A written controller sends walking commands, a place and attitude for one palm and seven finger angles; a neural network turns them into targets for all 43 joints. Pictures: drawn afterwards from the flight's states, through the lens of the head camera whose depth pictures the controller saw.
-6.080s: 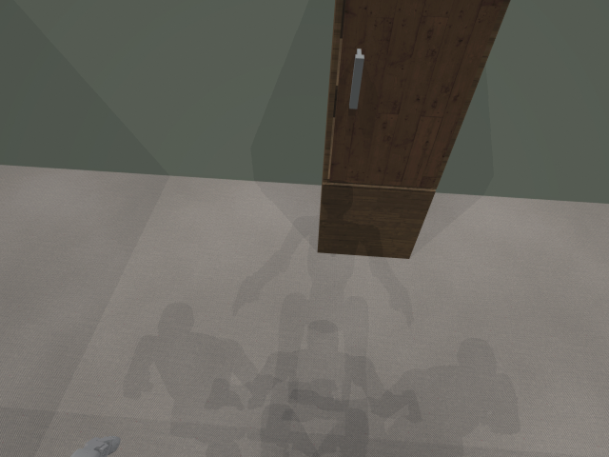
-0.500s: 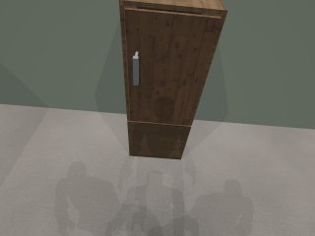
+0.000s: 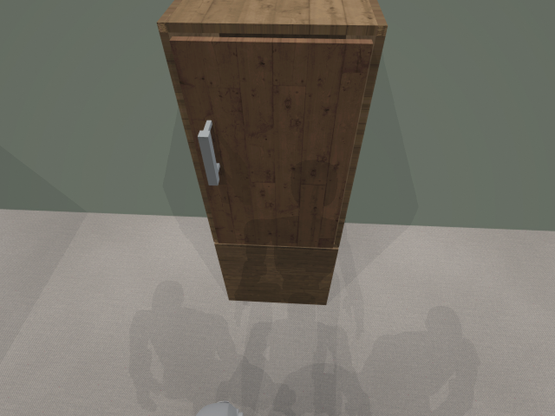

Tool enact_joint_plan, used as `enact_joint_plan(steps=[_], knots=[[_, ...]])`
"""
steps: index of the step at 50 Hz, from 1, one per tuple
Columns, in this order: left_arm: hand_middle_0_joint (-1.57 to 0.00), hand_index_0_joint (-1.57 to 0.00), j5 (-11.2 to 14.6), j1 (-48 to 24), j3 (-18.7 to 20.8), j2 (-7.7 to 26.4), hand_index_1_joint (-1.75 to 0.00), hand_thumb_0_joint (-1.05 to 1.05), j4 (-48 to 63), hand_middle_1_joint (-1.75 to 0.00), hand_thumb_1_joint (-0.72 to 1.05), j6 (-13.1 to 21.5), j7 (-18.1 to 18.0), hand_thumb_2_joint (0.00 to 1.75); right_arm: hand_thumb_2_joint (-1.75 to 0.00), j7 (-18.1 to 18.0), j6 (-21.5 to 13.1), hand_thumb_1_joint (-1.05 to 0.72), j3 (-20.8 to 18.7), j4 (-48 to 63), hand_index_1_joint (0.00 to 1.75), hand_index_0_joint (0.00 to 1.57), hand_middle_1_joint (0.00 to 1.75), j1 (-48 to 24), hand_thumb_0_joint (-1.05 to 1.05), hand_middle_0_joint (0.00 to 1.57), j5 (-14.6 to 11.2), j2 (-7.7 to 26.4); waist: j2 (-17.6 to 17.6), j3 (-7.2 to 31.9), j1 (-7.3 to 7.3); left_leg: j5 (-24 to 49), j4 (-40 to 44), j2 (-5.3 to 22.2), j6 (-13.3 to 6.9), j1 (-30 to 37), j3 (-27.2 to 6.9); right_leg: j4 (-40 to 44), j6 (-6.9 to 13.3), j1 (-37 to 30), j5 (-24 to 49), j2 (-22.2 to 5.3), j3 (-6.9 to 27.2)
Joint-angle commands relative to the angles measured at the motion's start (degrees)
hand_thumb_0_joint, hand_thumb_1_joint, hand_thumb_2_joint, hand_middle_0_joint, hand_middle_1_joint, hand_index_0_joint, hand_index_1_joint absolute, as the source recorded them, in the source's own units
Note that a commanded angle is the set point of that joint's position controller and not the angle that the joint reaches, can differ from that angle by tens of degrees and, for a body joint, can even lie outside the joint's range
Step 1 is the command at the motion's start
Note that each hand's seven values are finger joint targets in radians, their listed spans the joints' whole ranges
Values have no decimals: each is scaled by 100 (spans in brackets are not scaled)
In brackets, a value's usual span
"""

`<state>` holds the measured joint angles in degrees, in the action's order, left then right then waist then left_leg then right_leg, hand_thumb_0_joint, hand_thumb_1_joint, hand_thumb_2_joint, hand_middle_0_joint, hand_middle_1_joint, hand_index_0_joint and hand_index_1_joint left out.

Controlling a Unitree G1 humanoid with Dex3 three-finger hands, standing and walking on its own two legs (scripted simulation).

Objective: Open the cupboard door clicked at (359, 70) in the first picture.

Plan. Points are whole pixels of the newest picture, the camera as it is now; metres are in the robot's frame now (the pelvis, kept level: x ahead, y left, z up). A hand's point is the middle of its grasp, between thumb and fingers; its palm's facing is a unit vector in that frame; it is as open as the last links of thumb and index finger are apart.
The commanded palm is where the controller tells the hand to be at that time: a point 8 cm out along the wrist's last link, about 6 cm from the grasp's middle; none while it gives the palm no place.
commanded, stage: come to a stop and stand still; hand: left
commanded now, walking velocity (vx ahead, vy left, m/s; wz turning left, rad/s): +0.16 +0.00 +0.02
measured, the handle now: (211, 153) +0.61 +0.17 +0.02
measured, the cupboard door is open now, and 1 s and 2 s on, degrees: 0 0 0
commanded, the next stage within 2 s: look again from close up in 1.40 s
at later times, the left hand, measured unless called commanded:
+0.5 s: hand out of the picture +0.08 +0.22 -0.18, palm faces +0.04 -0.97 -0.24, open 7.3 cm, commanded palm none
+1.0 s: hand out of the picture +0.03 +0.14 -0.18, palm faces +0.03 -0.98 -0.18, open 7.2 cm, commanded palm none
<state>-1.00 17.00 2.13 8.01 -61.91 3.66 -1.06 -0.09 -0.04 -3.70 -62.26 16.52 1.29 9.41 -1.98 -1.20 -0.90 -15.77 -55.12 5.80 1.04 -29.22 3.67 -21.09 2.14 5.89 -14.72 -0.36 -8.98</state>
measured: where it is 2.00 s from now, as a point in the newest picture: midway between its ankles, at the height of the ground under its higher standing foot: outside the picture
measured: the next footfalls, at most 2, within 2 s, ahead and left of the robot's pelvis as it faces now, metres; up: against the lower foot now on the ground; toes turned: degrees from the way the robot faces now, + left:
left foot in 0.16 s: +0.18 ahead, +0.13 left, +0.00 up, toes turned +7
right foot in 0.60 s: +0.10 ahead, -0.13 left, +0.00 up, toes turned -2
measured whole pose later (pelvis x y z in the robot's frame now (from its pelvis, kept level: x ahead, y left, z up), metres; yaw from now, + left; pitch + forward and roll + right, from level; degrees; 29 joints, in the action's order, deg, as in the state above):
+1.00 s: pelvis +0.01 -0.03 +0.00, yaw -2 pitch -1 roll +0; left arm 0.0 14.0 1.3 9.3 -63.5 -0.8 -1.3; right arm -2.1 0.4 -0.8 -66.1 17.8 0.6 6.5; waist 0.9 -1.6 0.6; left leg -15.0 -25.3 1.7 0.8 -9.8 1.8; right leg -25.3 0.4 11.7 -13.1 -1.0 -3.9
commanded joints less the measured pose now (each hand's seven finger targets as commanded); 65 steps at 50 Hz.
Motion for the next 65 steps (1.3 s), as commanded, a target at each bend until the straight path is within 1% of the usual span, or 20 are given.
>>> enact_joint_plan(steps=[1, 5, 7, 9, 10, 13, 16, 19, 25, 28, 30, 31, 34, 39, 43, 46, 49, 50, 52, 65], knots=[[-20, -20, -40, 477, 63, 696, -30, 0, 5, -30, 90, 96, -27, 90, -90, 106, -102, -90, 70, 364, 30, 20, 30, -161, 0, 20, -6, 13, 941, -329, 75, 253, 910, -5, 0, 123, 169, 770, 639, 266, 2373, -1436, 740], [-20, -20, -22, 539, 28, 595, -30, 0, -131, -30, 90, -11, -82, 90, -90, 33, -164, -90, 169, 379, 30, 20, 30, -498, 0, 20, -18, 33, 923, -413, 96, 587, 2036, -192, -57, 941, 187, 236, 451, 265, 3083, -1248, 622], [-20, -20, 3, 558, -31, 481, -30, 0, -164, -30, 90, -105, -146, 90, -90, -61, -242, -90, 156, 95, 30, 20, 30, 241, 0, 20, 6, 308, 312, 166, -139, 2995, 2884, -33, -90, 2319, -45, -931, 22, 372, 2829, -818, 429], [-20, -20, 96, 1193, -83, 293, -30, 0, -223, -30, 90, -225, -216, 90, -90, -180, -211, -90, 84, 49, 30, 20, 30, 488, 0, 20, -64, 911, -1066, 913, -21, 6705, 2702, 1477, -852, 3497, -1114, -1711, -363, 975, -869, -341, 349], [-20, -20, 96, 1250, -63, 426, -30, 0, -254, -30, 90, -348, -231, 90, -90, -273, -144, -90, 70, 76, 30, 20, 30, 319, 0, 20, -117, 997, -1536, 970, 8, 7107, 3049, 1732, -1129, 3254, -1382, -2540, -446, 1006, -2041, -230, 539], [-20, -20, -6, 674, 45, 531, -30, 0, 5, -30, 90, -533, -204, 90, -90, -369, 6, -90, -39, 332, 30, 20, 30, -227, 0, 20, -60, 1025, -713, 241, -22, 5741, 3273, 1711, -1354, 2221, -1185, -3857, -418, 1552, -1973, -343, 973], [-20, -20, -15, 564, 170, 550, -30, 0, 255, -30, 90, -616, -106, 90, -90, -349, 33, -90, -104, 547, 30, 20, 30, -545, 0, 20, -46, 987, -165, 586, 71, 4457, 3354, 1565, -1267, 2180, -906, -4562, -467, 1907, -1416, -271, 1032], [-20, -20, -25, 539, 247, 543, -30, 0, 452, -30, 90, -697, -53, 90, -90, -283, 24, -90, -137, 691, 30, 20, 30, -798, 0, 20, -38, 921, -611, 775, 128, 2907, 3606, 1355, -1106, 1834, -638, -4556, -512, 1838, -1033, -272, 1002], [-20, -20, -39, 425, 188, 422, -30, 0, 650, -30, 90, -653, -5, 90, -90, -137, 128, -90, -250, 813, 30, 20, 30, -950, 0, 20, 63, 1025, -1076, 365, 108, -448, 4103, 1203, -920, 971, -982, -2394, -319, 1011, -1184, -248, 511], [-20, -20, -73, 1113, 218, 625, -30, 0, 454, -30, 90, -564, -12, 90, -90, -87, 213, -90, -254, 855, 30, 20, 30, -916, 0, 20, 26, 891, -400, 198, 410, -1364, 3559, 616, -425, 124, -561, -554, -237, -159, -310, -182, 326], [-20, -20, -134, 338, 216, 1368, -30, 0, 822, -30, 90, -474, -45, 90, -90, -8, 297, -90, -101, 1065, 30, 20, 30, -819, 0, 20, -54, 198, 1826, -458, 209, -1372, 1226, -367, 77, -190, -99, 1468, 495, 1447, -2300, -2054, 2862], [-20, -20, -107, -84, 234, 1411, -30, 0, 970, -30, 90, -465, -83, 90, -90, 9, 350, -90, -121, 1121, 30, 20, 30, -1002, 0, 20, -33, 414, 1547, -464, 238, -1231, 522, -290, -39, 386, -431, 1654, 672, 2432, -2738, -2161, 2964], [-20, -20, -96, -912, 172, 1091, -30, 0, 1023, -30, 90, -404, -77, 90, -90, 7, 321, -90, -127, 698, 30, 20, 30, -240, 0, 20, 0, 450, 1322, -505, -209, -536, -296, -396, -87, 524, -392, 1036, 418, 2262, -1253, -1309, 1664], [-20, -20, -39, -94, 137, 954, -30, 0, 574, -30, 90, -337, -77, 90, -90, -89, 125, -90, 56, 547, 30, 20, 30, -169, 0, 20, -40, 266, 1020, -88, 157, -661, 1796, -343, 10, 902, -138, 308, 610, 721, 822, -1266, 1512], [-20, -20, 108, 193, 26, 569, -30, 0, 272, -30, 90, -326, -64, 90, -90, -194, -99, -90, 182, 175, 30, 20, 30, 143, 0, 20, -31, 492, -145, 264, 282, 1707, 3449, 314, -274, 2036, -920, -266, -39, 721, 963, -574, 1117], [-20, -20, 100, 12, -4, 595, -30, 0, 68, -30, 90, -357, -69, 90, -90, -237, -136, -90, 201, -61, 30, 20, 30, 97, 0, 20, -62, 487, -701, 226, 266, 1728, 3616, 334, -310, 1670, -874, -277, -181, 134, 895, -475, 849], [-20, -20, 84, 50, -44, 563, -30, 0, -117, -30, 90, -350, -56, 90, -90, -241, -100, -90, 222, -129, 30, 20, 30, 118, 0, 20, -65, 353, -181, -63, 222, 841, 3722, 156, -222, 1577, -718, 2, -133, 182, 821, -527, 973], [-20, -20, 13, 644, -109, 757, -30, 0, -248, -30, 90, -248, -308, 90, -90, -143, -142, -90, 188, 300, 30, 20, 30, -475, 0, 20, -129, 597, 46, -576, 465, 358, 2458, 29, 2, 1244, -216, 23, -122, 671, 1864, -882, 1275], [-20, -20, -1, 312, -123, 824, -30, 0, -20, -30, 90, -89, -230, 90, -90, -87, -110, -90, 259, 387, 30, 20, 30, 353, 0, 20, -42, 170, 379, 348, -76, -61, 2607, -245, -101, 1639, -317, -101, 115, 574, 1247, -1060, 1407], [-20, -20, 10, 363, -139, 538, -30, 0, 119, -30, 90, -237, -86, 90, -90, -142, -175, -90, 282, 410, 30, 20, 30, 373, 0, 20, -35, 446, 137, -404, 85, -184, 3549, -49, -314, 1028, -770, -264, -50, 694, 65, -525, 976]])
